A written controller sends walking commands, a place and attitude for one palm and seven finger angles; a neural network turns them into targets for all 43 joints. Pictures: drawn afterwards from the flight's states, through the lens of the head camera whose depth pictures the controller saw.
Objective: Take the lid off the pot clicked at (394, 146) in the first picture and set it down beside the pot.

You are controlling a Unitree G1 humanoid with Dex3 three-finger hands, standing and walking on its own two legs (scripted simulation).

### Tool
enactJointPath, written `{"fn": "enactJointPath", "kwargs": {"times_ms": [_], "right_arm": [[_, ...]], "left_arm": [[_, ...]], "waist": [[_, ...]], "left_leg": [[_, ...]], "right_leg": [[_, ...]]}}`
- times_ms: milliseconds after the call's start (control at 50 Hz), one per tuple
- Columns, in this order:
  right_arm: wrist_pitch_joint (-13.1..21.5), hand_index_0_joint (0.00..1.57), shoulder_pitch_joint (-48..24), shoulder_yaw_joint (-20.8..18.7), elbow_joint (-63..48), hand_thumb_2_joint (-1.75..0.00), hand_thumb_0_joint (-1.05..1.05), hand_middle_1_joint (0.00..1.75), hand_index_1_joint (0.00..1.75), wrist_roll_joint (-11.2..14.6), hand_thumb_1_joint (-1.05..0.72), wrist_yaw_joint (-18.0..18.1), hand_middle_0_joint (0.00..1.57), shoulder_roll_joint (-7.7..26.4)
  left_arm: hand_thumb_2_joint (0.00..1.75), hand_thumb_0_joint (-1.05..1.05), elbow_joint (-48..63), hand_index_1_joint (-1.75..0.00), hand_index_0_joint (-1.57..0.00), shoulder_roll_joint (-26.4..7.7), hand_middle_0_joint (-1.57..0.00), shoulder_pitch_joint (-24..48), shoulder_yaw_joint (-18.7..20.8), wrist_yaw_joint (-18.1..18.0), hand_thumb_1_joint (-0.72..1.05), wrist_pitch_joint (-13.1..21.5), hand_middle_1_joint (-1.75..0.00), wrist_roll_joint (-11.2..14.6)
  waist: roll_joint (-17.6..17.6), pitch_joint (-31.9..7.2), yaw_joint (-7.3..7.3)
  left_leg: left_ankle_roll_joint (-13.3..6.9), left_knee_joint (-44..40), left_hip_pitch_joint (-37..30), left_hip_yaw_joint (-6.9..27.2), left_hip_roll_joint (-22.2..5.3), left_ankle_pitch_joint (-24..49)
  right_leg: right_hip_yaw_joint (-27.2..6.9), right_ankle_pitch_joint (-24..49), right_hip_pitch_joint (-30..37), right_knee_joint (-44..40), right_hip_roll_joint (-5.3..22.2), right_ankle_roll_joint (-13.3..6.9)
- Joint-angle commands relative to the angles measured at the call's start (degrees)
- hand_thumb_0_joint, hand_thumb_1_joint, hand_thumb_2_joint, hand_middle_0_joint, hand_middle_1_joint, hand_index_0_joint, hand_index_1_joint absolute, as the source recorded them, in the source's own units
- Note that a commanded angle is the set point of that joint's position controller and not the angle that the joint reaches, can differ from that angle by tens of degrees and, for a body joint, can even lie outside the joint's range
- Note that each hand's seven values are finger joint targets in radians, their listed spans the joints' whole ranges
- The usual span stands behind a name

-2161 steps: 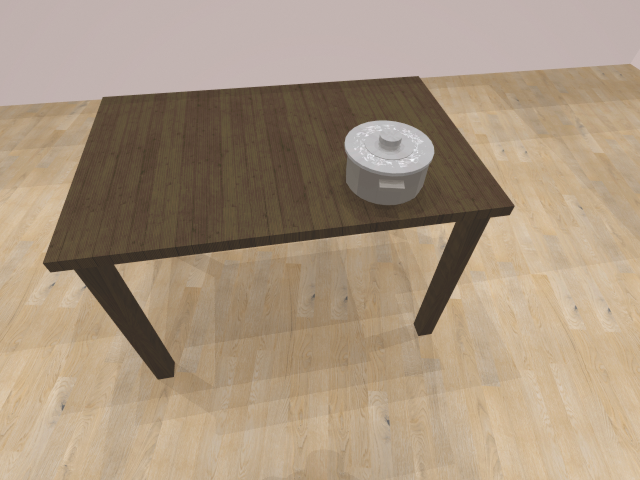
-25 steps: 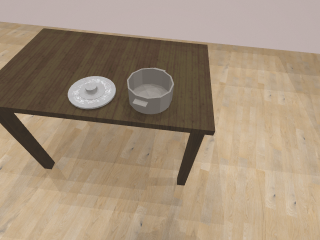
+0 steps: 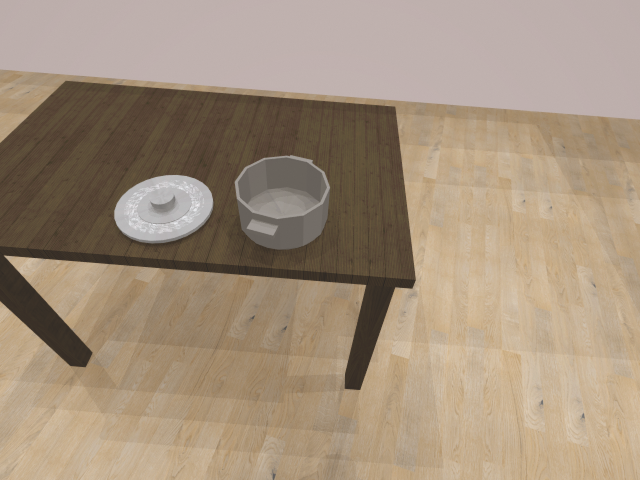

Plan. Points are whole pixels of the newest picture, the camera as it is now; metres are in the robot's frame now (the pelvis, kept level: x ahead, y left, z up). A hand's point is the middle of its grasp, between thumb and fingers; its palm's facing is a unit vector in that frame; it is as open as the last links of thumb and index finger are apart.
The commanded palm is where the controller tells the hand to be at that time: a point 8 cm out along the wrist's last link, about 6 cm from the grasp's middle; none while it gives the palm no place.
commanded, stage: let the arm hang, fingers relaxed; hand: left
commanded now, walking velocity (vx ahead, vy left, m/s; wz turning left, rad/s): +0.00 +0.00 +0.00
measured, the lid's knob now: (162, 198) +0.63 +0.35 -0.08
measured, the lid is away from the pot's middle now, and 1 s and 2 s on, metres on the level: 0.25 0.25 0.25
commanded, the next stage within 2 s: look to check the result in 0.44 s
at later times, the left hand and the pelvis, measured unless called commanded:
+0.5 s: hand out of the picture +0.01 +0.16 -0.18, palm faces +0.03 -0.99 -0.17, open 7.3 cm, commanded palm none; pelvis +0.01 +0.00 +0.00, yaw +0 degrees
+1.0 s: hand out of the picture +0.01 +0.16 -0.18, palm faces +0.02 -0.99 -0.17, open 7.3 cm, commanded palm none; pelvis +0.02 +0.00 +0.00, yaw -1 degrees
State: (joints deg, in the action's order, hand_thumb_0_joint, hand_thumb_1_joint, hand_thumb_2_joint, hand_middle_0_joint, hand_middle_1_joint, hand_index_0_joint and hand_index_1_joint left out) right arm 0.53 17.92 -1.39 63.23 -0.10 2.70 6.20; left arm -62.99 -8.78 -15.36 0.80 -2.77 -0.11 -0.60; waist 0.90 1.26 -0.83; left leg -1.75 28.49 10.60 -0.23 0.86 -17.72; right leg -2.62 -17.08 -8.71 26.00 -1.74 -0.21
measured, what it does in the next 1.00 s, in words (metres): stands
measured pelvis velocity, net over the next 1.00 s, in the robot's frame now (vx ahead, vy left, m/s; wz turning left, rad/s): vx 0.02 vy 0.00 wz -0.01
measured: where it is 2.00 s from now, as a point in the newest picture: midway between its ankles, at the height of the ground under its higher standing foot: outside the picture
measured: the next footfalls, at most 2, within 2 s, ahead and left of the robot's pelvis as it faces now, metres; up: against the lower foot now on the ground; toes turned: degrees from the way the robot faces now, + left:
none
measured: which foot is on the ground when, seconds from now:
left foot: down 0.00-1.00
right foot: down 0.00-1.00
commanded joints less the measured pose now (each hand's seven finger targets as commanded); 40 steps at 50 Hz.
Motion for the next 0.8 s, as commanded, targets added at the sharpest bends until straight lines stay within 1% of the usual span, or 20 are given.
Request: {"fn": "enactJointPath", "kwargs": {"times_ms": [0, 40, 60, 140, 160, 180, 200, 240, 300, 340, 360, 420, 480, 520, 600, 640, 660, 680, 740, 780], "right_arm": [[0.42, 0.20, 4.31, -1.14, -1.11, -0.90, 0.00, 0.30, 0.30, 0.00, -0.90, 0.42, 0.20, 5.01], [0.49, 0.20, 4.19, -1.17, -1.08, -0.90, 0.00, 0.30, 0.30, 0.03, -0.90, 0.46, 0.20, 5.33], [0.46, 0.20, 4.34, -1.24, -1.16, -0.90, 0.00, 0.30, 0.30, 0.15, -0.90, 0.47, 0.20, 5.01], [0.59, 0.20, 4.20, -1.21, -0.76, -0.90, 0.00, 0.30, 0.30, 0.14, -0.90, 0.63, 0.20, 5.44], [0.59, 0.20, 4.25, -1.24, -0.81, -0.90, 0.00, 0.30, 0.30, 0.18, -0.90, 0.64, 0.20, 5.09], [0.65, 0.20, 4.41, -1.18, -0.55, -0.90, 0.00, 0.30, 0.30, 0.17, -0.90, 0.67, 0.20, 5.10], [0.61, 0.20, 4.36, -1.19, -0.50, -0.90, 0.00, 0.30, 0.30, 0.17, -0.90, 0.71, 0.20, 5.23], [0.70, 0.20, 4.49, -1.16, -0.33, -0.90, 0.00, 0.30, 0.30, 0.20, -0.90, 0.77, 0.20, 5.26], [0.60, 0.20, 4.24, -1.18, -0.18, -0.90, 0.00, 0.30, 0.30, 0.22, -0.90, 0.80, 0.20, 5.13], [0.62, 0.20, 4.50, -1.17, -0.04, -0.90, 0.00, 0.30, 0.30, 0.23, -0.90, 0.87, 0.20, 5.26], [0.56, 0.20, 4.51, -1.25, 0.04, -0.90, 0.00, 0.30, 0.30, 0.27, -0.90, 0.84, 0.20, 4.76], [0.59, 0.20, 4.37, -1.18, 0.17, -0.90, 0.00, 0.30, 0.30, 0.17, -0.90, 0.85, 0.20, 5.03], [0.48, 0.20, 4.52, -1.12, 0.23, -0.90, 0.00, 0.30, 0.30, 0.21, -0.90, 0.78, 0.20, 4.78], [0.55, 0.20, 4.41, -1.14, 0.26, -0.90, 0.00, 0.30, 0.30, 0.19, -0.90, 0.79, 0.20, 4.96], [0.58, 0.20, 4.55, -1.16, 0.38, -0.90, 0.00, 0.30, 0.30, 0.18, -0.90, 0.77, 0.20, 4.72], [0.70, 0.20, 4.90, -1.16, 0.41, -0.90, 0.00, 0.30, 0.30, 0.20, -0.90, 0.81, 0.20, 4.74], [0.63, 0.20, 4.94, -1.10, 0.43, -0.90, 0.00, 0.30, 0.30, 0.32, -0.90, 0.80, 0.20, 4.61], [0.62, 0.20, 4.96, -1.06, 0.55, -0.90, 0.00, 0.30, 0.30, 0.25, -0.90, 0.79, 0.20, 4.65], [0.66, 0.20, 5.04, -1.12, 0.61, -0.90, 0.00, 0.30, 0.30, 0.27, -0.90, 0.79, 0.20, 4.53], [0.59, 0.20, 5.03, -1.16, 0.66, -0.90, 0.00, 0.30, 0.30, 0.23, -0.90, 0.75, 0.20, 4.25]], "left_arm": [[0.90, 0.00, 1.12, -0.30, -0.20, -3.84, -0.20, -4.16, 0.54, -0.28, 0.90, 0.47, -0.30, 0.24], [0.90, 0.00, 0.97, -0.30, -0.20, -3.91, -0.20, -4.33, 0.54, -0.26, 0.90, 0.56, -0.30, 0.31], [0.90, 0.00, 1.19, -0.30, -0.20, -3.86, -0.20, -4.08, 0.59, -0.34, 0.90, 0.57, -0.30, 0.27], [0.90, 0.00, 0.75, -0.30, -0.20, -3.69, -0.20, -4.39, 0.56, -0.35, 0.90, 0.67, -0.30, 0.39], [0.90, 0.00, 0.80, -0.30, -0.20, -3.65, -0.20, -4.16, 0.61, -0.36, 0.90, 0.64, -0.30, 0.29], [0.90, 0.00, 0.67, -0.30, -0.20, -3.69, -0.20, -4.31, 0.69, -0.32, 0.90, 0.66, -0.30, 0.31], [0.90, 0.00, 0.68, -0.30, -0.20, -3.63, -0.20, -4.14, 0.67, -0.31, 0.90, 0.61, -0.30, 0.35], [0.90, 0.00, 0.40, -0.30, -0.20, -3.58, -0.20, -4.58, 0.66, -0.35, 0.90, 0.71, -0.30, 0.39], [0.90, 0.00, 0.26, -0.30, -0.20, -3.51, -0.20, -4.65, 0.58, -0.46, 0.90, 0.64, -0.30, 0.42], [0.90, 0.00, 0.14, -0.30, -0.20, -3.45, -0.20, -4.74, 0.60, -0.49, 0.90, 0.71, -0.30, 0.42], [0.90, 0.00, 0.16, -0.30, -0.20, -3.42, -0.20, -4.57, 0.66, -0.50, 0.90, 0.65, -0.30, 0.34], [0.90, 0.00, -0.11, -0.30, -0.20, -3.07, -0.20, -4.75, 0.61, -0.40, 0.90, 0.58, -0.30, 0.32], [0.90, 0.00, -0.12, -0.30, -0.20, -3.16, -0.20, -4.62, 0.52, -0.42, 0.90, 0.53, -0.30, 0.33], [0.90, 0.00, -0.32, -0.30, -0.20, -3.11, -0.20, -5.01, 0.51, -0.43, 0.90, 0.64, -0.30, 0.36], [0.90, 0.00, -0.24, -0.30, -0.20, -3.02, -0.20, -4.90, 0.55, -0.38, 0.90, 0.65, -0.30, 0.33], [0.90, 0.00, -0.27, -0.30, -0.20, -3.02, -0.20, -4.96, 0.59, -0.40, 0.90, 0.74, -0.30, 0.36], [0.90, 0.00, -0.09, -0.30, -0.20, -3.22, -0.20, -4.88, 0.58, -0.45, 0.90, 0.69, -0.30, 0.38], [0.90, 0.00, -0.17, -0.30, -0.20, -3.11, -0.20, -4.98, 0.55, -0.44, 0.90, 0.68, -0.30, 0.38], [0.90, 0.00, -0.31, -0.30, -0.20, -3.12, -0.20, -5.31, 0.54, -0.47, 0.90, 0.83, -0.30, 0.42], [0.90, 0.00, -0.32, -0.30, -0.20, -2.99, -0.20, -5.16, 0.56, -0.44, 0.90, 0.79, -0.30, 0.35]], "waist": [[-1.42, 2.75, 0.38], [-1.32, 1.45, 0.39], [-0.67, 2.07, 0.34], [-1.33, 0.67, 0.31], [-1.97, 1.46, 0.20], [-1.49, 0.99, 0.25], [-1.64, 1.45, 0.25], [-1.48, 0.37, 0.24], [-1.25, 1.42, 0.28], [-1.73, 1.23, 0.16], [-1.03, 1.95, 0.23], [-1.72, 2.19, 0.27], [-1.47, 3.42, 0.29], [-1.19, 2.31, 0.32], [-1.24, 2.94, 0.32], [-1.36, 2.20, 0.26], [-0.85, 2.57, 0.28], [-1.33, 2.52, 0.35], [-1.05, 2.01, 0.32], [-0.65, 2.86, 0.26]], "left_leg": [[-1.73, -5.11, -0.17, 4.69, -6.19, 15.16], [-1.70, -4.69, -1.38, 4.50, -6.14, 16.61], [-1.71, -4.88, -0.94, 4.59, -6.20, 16.25], [-1.59, -4.29, -2.97, 4.02, -6.26, 19.58], [-1.67, -4.40, -2.91, 4.04, -6.30, 19.85], [-1.71, -4.44, -3.16, 4.04, -6.45, 20.50], [-1.65, -4.51, -2.97, 4.08, -6.41, 20.30], [-1.65, -4.20, -3.76, 3.99, -6.33, 21.49], [-1.56, -4.32, -3.68, 3.69, -6.33, 21.36], [-1.56, -4.23, -4.00, 3.69, -6.34, 22.24], [-1.56, -4.42, -3.68, 3.71, -6.40, 21.40], [-1.68, -5.09, -3.76, 3.85, -6.45, 19.90], [-1.63, -5.71, -2.60, 3.84, -6.40, 17.38], [-1.57, -5.35, -3.37, 3.53, -6.29, 18.03], [-1.57, -5.63, -2.97, 3.60, -6.24, 17.08], [-1.59, -5.38, -3.51, 3.54, -6.21, 18.86], [-1.58, -5.52, -3.06, 3.62, -6.32, 18.18], [-1.57, -5.71, -2.92, 3.62, -6.25, 17.39], [-1.46, -5.19, -3.31, 3.29, -6.08, 18.39], [-1.48, -5.50, -3.01, 3.47, -6.08, 17.37]], "right_leg": [[-2.10, 14.95, -2.31, -3.37, 5.25, -2.25], [-2.14, 16.13, -1.65, -3.36, 5.43, -2.18], [-2.13, 15.74, -1.85, -3.41, 5.28, -2.15], [-2.12, 18.43, -1.17, -3.12, 5.48, -2.14], [-1.94, 18.25, -1.73, -2.99, 5.34, -2.18], [-1.75, 18.50, -1.29, -2.97, 5.41, -2.11], [-1.74, 18.21, -1.29, -3.06, 5.30, -2.06], [-1.94, 19.44, -0.62, -3.06, 5.50, -2.14], [-1.88, 19.51, -1.14, -3.02, 5.50, -2.07], [-1.90, 19.97, -0.86, -3.02, 5.45, -2.06], [-1.70, 19.26, -1.25, -3.04, 5.32, -2.05], [-1.88, 17.78, -1.54, -3.31, 5.21, -1.99], [-2.05, 16.20, -1.84, -3.70, 5.16, -2.01], [-2.35, 17.41, -1.38, -3.66, 5.31, -2.02], [-2.37, 16.75, -1.71, -3.76, 5.20, -2.02], [-2.32, 18.05, -1.21, -3.50, 5.26, -2.02], [-2.15, 17.25, -1.36, -3.52, 5.22, -1.98], [-2.17, 16.59, -1.32, -3.72, 5.26, -1.93], [-2.52, 18.42, -0.90, -3.73, 5.52, -2.04], [-2.44, 17.70, -1.53, -3.76, 5.38, -2.07]]}}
